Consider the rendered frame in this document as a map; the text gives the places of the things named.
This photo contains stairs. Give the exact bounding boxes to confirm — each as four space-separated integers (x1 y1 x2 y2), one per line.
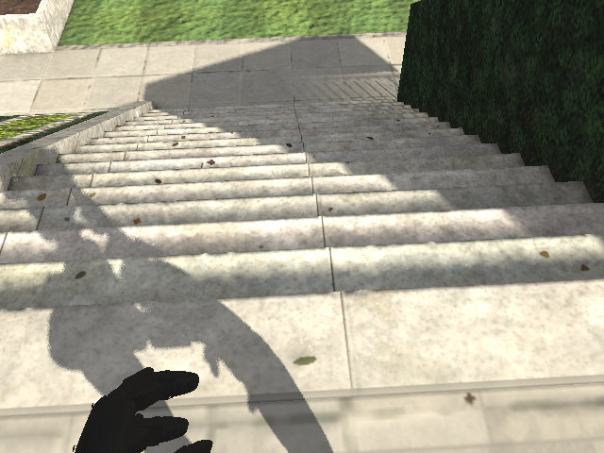
0 99 604 310

